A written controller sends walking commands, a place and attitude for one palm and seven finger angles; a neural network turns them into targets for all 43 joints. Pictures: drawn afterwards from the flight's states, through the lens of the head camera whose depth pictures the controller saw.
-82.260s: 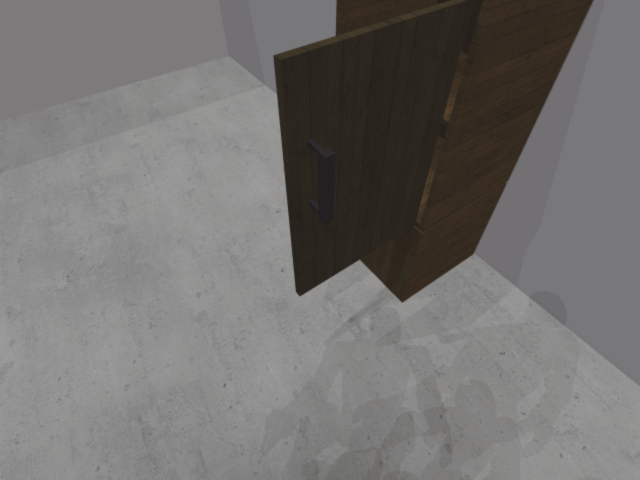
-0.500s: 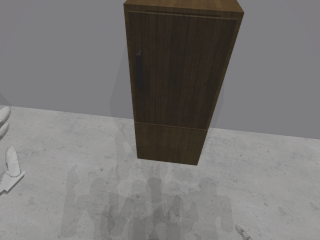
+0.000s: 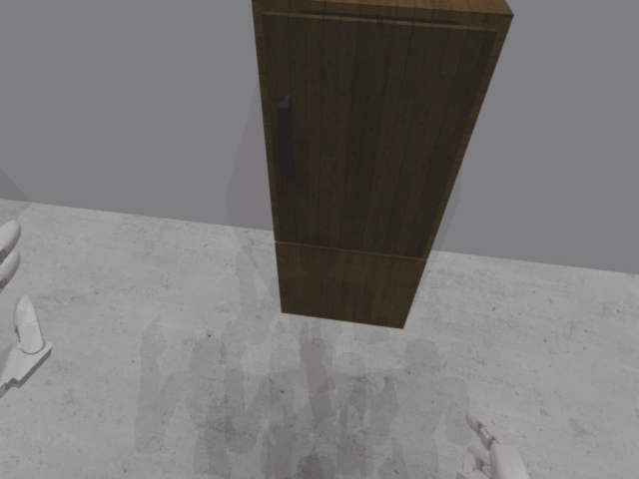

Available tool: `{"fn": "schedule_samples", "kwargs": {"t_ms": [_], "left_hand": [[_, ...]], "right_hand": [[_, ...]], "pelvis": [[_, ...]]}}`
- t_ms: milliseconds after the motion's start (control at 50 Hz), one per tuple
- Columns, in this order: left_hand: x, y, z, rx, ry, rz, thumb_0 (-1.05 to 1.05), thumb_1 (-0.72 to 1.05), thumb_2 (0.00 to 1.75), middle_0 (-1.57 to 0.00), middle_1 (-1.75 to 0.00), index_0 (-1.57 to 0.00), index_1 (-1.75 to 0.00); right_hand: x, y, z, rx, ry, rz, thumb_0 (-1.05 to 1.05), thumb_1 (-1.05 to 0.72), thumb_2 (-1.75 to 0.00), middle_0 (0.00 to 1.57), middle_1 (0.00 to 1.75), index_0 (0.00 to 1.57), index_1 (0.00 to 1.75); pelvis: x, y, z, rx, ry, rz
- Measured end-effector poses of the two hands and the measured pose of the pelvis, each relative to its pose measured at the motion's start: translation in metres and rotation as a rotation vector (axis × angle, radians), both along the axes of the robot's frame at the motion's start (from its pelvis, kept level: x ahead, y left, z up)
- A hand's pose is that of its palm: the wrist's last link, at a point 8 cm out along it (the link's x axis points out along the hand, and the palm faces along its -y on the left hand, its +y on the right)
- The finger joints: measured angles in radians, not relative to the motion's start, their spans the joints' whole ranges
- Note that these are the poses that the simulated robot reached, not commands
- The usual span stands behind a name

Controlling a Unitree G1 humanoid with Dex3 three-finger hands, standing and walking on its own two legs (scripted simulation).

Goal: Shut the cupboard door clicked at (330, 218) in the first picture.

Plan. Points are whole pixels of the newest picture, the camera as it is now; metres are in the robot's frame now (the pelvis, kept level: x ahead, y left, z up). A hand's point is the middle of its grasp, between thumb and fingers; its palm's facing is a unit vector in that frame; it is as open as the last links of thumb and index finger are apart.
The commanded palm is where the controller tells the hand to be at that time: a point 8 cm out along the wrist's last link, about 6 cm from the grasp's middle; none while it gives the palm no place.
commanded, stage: stop stepping back and stand still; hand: left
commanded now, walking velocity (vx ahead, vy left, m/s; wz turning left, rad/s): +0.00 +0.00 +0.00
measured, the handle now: (287, 134) +0.76 +0.11 +0.03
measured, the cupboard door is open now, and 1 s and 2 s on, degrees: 0 0 0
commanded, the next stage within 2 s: let the arm hang, fingers relaxed in 0.16 s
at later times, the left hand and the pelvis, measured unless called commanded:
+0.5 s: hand out of the picture +0.09 +0.20 -0.14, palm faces +0.00 -0.97 -0.26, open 7.4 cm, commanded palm none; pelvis -0.02 +0.01 -0.01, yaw +2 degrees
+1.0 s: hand out of the picture -0.12 +0.17 -0.17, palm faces +0.07 -0.98 -0.18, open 7.3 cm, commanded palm none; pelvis -0.03 +0.01 +0.00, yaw +1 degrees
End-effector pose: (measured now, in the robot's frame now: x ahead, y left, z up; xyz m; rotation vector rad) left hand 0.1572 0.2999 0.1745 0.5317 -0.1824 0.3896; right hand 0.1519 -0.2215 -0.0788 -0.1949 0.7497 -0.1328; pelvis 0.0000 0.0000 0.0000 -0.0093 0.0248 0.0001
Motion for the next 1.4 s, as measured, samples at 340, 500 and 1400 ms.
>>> {"fn": "schedule_samples", "kwargs": {"t_ms": [340,500,1400], "left_hand": [[0.013,0.005,-0.069,-0.089,0.266,-0.006,0.0,0.89,0.9,-0.2,-0.3,-0.21,-0.3],[-0.076,-0.049,-0.282,-0.46,1.131,0.058,0.01,0.91,0.9,-0.2,-0.3,-0.2,-0.29],[-0.229,-0.101,-0.32,-0.676,1.543,0.24,0.0,0.91,0.9,-0.2,-0.3,-0.2,-0.29]], "right_hand": [[-0.007,-0.022,-0.014,-0.021,0.031,0.052,0.01,-0.91,-0.89,0.2,0.3,0.2,0.3],[-0.071,-0.026,-0.044,-0.038,0.282,0.015,0.01,-0.91,-0.89,0.2,0.3,0.2,0.3],[-0.208,0.018,-0.066,0.079,0.69,-0.116,0.0,-0.91,-0.89,0.2,0.3,0.19,0.3]], "pelvis": [[-0.011,0.005,-0.006,-0.006,-0.01,0.022],[-0.024,0.007,-0.01,0.005,-0.037,0.038],[-0.028,0.003,0.004,0.008,-0.055,0.028]]}}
